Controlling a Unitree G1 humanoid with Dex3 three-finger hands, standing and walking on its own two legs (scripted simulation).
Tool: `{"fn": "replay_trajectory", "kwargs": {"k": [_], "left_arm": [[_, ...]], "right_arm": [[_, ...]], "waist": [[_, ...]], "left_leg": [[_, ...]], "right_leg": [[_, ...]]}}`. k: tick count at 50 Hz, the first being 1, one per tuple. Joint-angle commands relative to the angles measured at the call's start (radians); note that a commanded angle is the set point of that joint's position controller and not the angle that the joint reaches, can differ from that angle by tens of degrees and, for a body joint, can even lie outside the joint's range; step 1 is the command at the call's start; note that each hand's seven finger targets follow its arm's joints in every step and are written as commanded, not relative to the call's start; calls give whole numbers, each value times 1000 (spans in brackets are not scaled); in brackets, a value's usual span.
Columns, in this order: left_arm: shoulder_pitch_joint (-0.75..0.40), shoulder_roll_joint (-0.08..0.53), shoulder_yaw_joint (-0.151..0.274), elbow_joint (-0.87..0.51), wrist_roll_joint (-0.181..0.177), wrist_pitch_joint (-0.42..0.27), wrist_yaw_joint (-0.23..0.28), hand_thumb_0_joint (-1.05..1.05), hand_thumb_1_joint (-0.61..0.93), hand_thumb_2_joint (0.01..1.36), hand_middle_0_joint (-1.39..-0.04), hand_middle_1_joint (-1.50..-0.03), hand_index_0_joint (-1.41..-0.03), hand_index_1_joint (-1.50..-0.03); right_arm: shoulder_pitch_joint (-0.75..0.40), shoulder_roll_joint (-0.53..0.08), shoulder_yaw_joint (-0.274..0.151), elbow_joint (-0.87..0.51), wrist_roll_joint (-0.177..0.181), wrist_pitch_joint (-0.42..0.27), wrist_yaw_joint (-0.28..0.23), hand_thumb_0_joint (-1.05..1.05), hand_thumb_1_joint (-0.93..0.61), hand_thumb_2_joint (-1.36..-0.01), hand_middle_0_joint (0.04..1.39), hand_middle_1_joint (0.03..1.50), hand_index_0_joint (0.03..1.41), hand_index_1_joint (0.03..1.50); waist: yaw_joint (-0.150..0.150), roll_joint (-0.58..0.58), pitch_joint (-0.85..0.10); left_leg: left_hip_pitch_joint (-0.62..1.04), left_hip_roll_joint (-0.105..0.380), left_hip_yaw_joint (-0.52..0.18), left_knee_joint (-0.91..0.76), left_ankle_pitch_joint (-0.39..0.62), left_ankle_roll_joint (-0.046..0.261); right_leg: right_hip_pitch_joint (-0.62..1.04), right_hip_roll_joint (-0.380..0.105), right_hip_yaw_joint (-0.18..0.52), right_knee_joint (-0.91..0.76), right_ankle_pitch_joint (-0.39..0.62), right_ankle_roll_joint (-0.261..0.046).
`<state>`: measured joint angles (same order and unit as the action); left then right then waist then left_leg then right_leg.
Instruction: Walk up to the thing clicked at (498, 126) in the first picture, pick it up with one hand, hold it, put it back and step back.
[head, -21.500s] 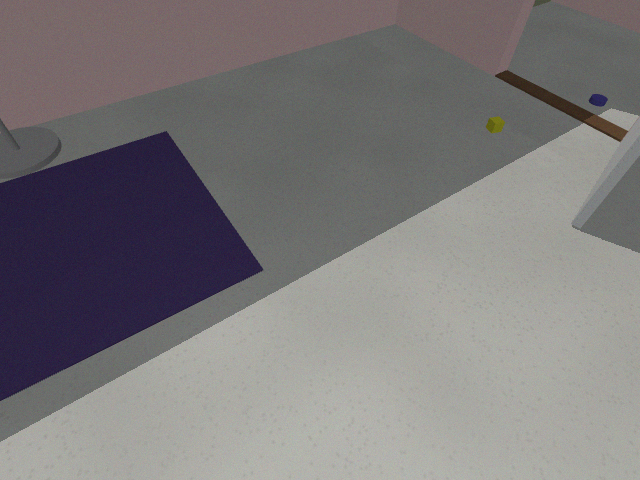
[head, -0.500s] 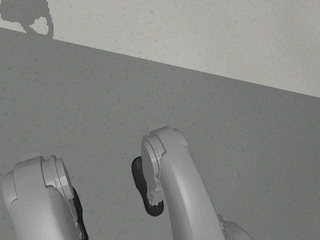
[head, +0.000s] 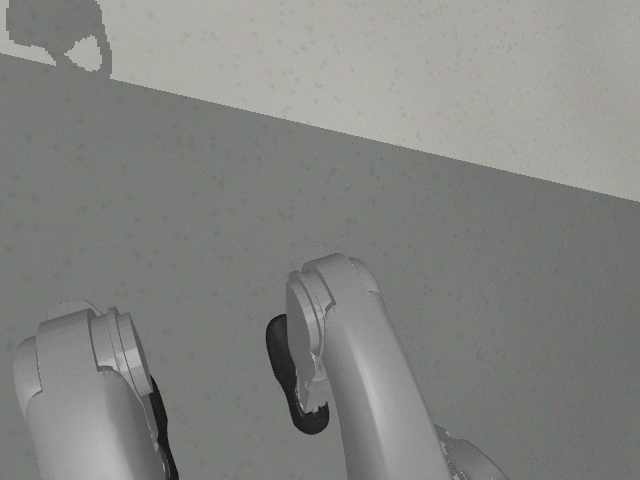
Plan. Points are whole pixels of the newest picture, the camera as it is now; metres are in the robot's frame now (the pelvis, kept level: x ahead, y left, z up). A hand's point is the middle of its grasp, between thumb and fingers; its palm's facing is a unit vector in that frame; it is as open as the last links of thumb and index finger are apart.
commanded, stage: rise first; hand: left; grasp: from above
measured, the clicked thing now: out of the picture +0.45 +0.36 -0.29
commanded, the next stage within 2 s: none
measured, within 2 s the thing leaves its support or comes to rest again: neither
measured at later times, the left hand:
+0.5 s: hand out of the picture +0.42 +0.38 -0.19, palm faces -0.12 -0.41 -0.91, open 14.2 cm
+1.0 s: hand out of the picture +0.41 +0.38 -0.19, palm faces -0.11 -0.41 -0.91, open 14.2 cm
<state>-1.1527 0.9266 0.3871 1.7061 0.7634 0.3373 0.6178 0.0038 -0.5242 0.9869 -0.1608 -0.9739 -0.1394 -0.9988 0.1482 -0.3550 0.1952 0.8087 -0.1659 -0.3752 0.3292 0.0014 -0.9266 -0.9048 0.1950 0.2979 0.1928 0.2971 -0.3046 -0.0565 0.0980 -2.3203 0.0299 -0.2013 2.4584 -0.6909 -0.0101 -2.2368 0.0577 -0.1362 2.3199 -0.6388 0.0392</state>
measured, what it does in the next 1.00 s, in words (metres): stands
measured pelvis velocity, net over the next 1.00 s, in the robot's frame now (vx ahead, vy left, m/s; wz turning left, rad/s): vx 0.00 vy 0.00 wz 0.00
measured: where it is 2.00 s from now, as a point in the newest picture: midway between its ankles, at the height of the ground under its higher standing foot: (232, 423)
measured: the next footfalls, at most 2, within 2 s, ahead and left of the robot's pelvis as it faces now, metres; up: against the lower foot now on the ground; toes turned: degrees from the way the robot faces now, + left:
none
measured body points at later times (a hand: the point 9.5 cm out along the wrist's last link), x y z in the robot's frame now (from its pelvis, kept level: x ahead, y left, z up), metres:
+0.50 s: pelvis +0.00 +0.00 +0.00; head +0.27 +0.09 +0.35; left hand +0.42 +0.40 -0.14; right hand +0.03 -0.26 -0.07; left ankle +0.07 +0.13 -0.29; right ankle +0.12 -0.12 -0.29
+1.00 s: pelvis +0.00 +0.00 +0.00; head +0.27 +0.09 +0.35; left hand +0.42 +0.40 -0.14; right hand +0.02 -0.26 -0.07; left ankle +0.07 +0.13 -0.29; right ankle +0.12 -0.12 -0.29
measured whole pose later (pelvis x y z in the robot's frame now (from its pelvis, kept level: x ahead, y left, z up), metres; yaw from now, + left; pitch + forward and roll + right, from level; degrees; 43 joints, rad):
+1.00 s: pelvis +0.00 +0.00 +0.00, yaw +0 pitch +30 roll -11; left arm -1.17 0.95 0.40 1.75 0.75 0.34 0.64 0.00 -0.57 1.03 -0.11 -1.02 -0.09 -1.05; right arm 0.16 -0.37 0.20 0.82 -0.17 -0.39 0.34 0.00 -0.92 -0.90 0.19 0.30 0.19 0.30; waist -0.32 -0.06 0.12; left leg -2.31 0.03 -0.21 2.45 -0.69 -0.01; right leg -2.22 0.06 -0.14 2.31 -0.63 0.04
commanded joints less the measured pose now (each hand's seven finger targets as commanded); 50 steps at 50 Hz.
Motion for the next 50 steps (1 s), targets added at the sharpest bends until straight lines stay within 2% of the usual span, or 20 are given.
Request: {"fn": "replay_trajectory", "kwargs": {"k": [1, 7, 10, 14, 15, 16, 23, 24, 25, 26, 30, 31, 34, 39, 42, 46, 47, 48, 49, 50], "left_arm": [[-268, 252, -31, -130, 12, 0, 37, 0, -593, 1028, -109, -1006, -83, -1033], [-265, 262, -34, -92, 19, 5, 37, 0, -592, 1026, -106, -1007, -82, -1033], [-262, 269, -34, -98, 17, 2, 40, 0, -603, 1036, -101, -1013, -75, -1041], [-272, 253, -45, -75, 16, 5, 40, 0, -601, 1035, -96, -1024, -73, -1049], [-270, 274, -35, -94, 16, 0, 42, 0, -607, 1043, -97, -1018, -71, -1047], [-272, 270, -35, -82, 17, 0, 43, 0, -602, 1032, -97, -1023, -74, -1048], [-272, 287, -23, -104, 10, -1, 53, 0, -602, 1036, -95, -1021, -71, -1047], [-257, 288, -7, -100, 5, 1, 57, 0, -593, 1029, -100, -1017, -77, -1042], [-270, 287, -19, -103, 4, 3, 55, 0, -602, 1035, -98, -1015, -72, -1042], [-248, 303, 7, -102, 0, 3, 60, 0, -591, 1026, -100, -1016, -77, -1040], [-274, 303, -4, -107, 4, 9, 59, 0, -600, 1032, -96, -1016, -70, -1043], [-242, 298, 8, -82, -1, 10, 59, 0, -598, 1035, -96, -1007, -69, -1035], [-269, 285, -18, -105, 5, 7, 56, 0, -599, 1035, -100, -1013, -74, -1042], [-242, 274, -6, -54, -8, 12, 56, 0, -598, 1036, -94, -1018, -69, -1045], [-267, 267, -33, -70, -1, 7, 44, 0, -589, 1026, -93, -1031, -74, -1053], [-240, 278, -19, -37, 7, 2, 54, 0, -592, 1028, -96, -1029, -75, -1053], [-285, 294, -20, -102, 10, -7, 57, 0, -582, 1020, -94, -1036, -76, -1055], [-258, 299, 4, -56, 0, -5, 64, 0, -581, 1018, -95, -1027, -76, -1048], [-289, 279, -27, -87, 7, -4, 60, 0, -581, 1016, -95, -1030, -77, -1050], [-267, 265, -16, -60, 0, -1, 64, 0, -600, 1034, -89, -1032, -67, -1056]], "right_arm": [[243, -282, -77, 30, 6, -2, -3, 0, -912, -902, 200, 300, 200, 300], [245, -290, -73, 37, 5, -4, -3, 0, -912, -902, 200, 300, 200, 300], [236, -290, -73, 28, 6, -6, -4, 0, -911, -902, 200, 300, 200, 300], [242, -293, -69, 28, 2, -5, -2, 0, -911, -902, 200, 300, 200, 300], [239, -295, -70, 24, 5, -5, -3, 0, -911, -902, 200, 300, 200, 300], [243, -292, -68, 27, 2, -6, -3, 0, -913, -902, 200, 300, 200, 300], [238, -295, -62, 20, 0, -9, 4, 0, -911, -902, 200, 300, 200, 300], [245, -296, -63, 27, 0, -7, 5, 0, -912, -902, 200, 300, 200, 300], [238, -293, -60, 19, -3, -7, 6, 0, -913, -902, 200, 300, 200, 300], [236, -301, -62, 21, 2, -9, 6, 0, -913, -902, 200, 300, 200, 300], [238, -294, -61, 26, -2, -5, 7, 0, -913, -903, 200, 300, 200, 300], [245, -299, -66, 37, 2, -5, 6, 0, -910, -902, 200, 300, 200, 300], [239, -295, -66, 23, 2, -8, 5, 0, -913, -903, 200, 300, 200, 300], [265, -296, -69, 54, 2, -8, 8, 0, -911, -902, 200, 300, 200, 300], [252, -299, -67, 43, 1, -13, 7, 0, -910, -901, 200, 300, 200, 300], [260, -304, -68, 60, -2, -17, 7, 0, -912, -902, 200, 300, 200, 300], [244, -303, -66, 31, 3, -20, 7, 0, -909, -901, 200, 300, 200, 300], [259, -306, -69, 58, 2, -17, 6, 0, -910, -901, 200, 300, 200, 300], [249, -298, -64, 38, -1, -19, 9, 0, -910, -901, 200, 300, 200, 300], [256, -304, -68, 50, -3, -18, 9, 0, -912, -902, 200, 300, 200, 300]], "waist": [[-21, 417, -672], [-33, 409, -654], [-18, 435, -660], [-42, 418, -643], [-29, 425, -649], [-39, 411, -645], [-34, 423, -650], [-31, 428, -667], [-38, 423, -661], [-21, 422, -681], [-33, 429, -664], [-22, 431, -664], [-29, 434, -658], [-38, 414, -648], [-50, 390, -626], [-48, 408, -622], [-39, 433, -637], [-39, 418, -642], [-51, 435, -639], [-46, 438, -646]], "left_leg": [[495, 21, 91, -264, 189, 15], [503, 23, 83, -264, 181, 15], [505, 21, 88, -275, 176, 12], [498, 22, 84, -269, 183, 14], [490, 22, 87, -272, 176, 15], [486, 20, 88, -267, 171, 16], [499, 23, 85, -273, 186, 14], [515, 25, 87, -267, 199, 13], [499, 23, 92, -262, 199, 16], [510, 25, 87, -264, 203, 15], [486, 24, 91, -260, 191, 17], [499, 25, 86, -271, 183, 13], [492, 25, 89, -268, 175, 16], [480, 23, 83, -270, 179, 15], [472, 21, 84, -264, 168, 19], [497, 23, 77, -277, 156, 13], [490, 21, 81, -277, 151, 16], [503, 24, 75, -283, 140, 13], [507, 22, 80, -278, 159, 11], [526, 26, 75, -284, 166, 6]], "right_leg": [[354, 23, -76, -220, 192, -60], [343, 22, -80, -220, 186, -59], [351, 24, -78, -221, 179, -62], [350, 24, -80, -226, 191, -60], [360, 24, -79, -227, 184, -60], [361, 23, -78, -229, 180, -58], [368, 22, -81, -226, 194, -57], [379, 21, -80, -224, 205, -57], [381, 23, -77, -228, 206, -56], [389, 24, -81, -226, 209, -56], [372, 22, -78, -228, 200, -55], [372, 22, -82, -225, 190, -57], [378, 27, -79, -232, 189, -57], [377, 21, -81, -228, 190, -55], [368, 22, -77, -233, 182, -54], [363, 21, -83, -231, 172, -58], [364, 23, -81, -236, 169, -58], [369, 19, -84, -235, 159, -58], [360, 19, -82, -229, 176, -59], [364, 19, -86, -226, 182, -62]]}}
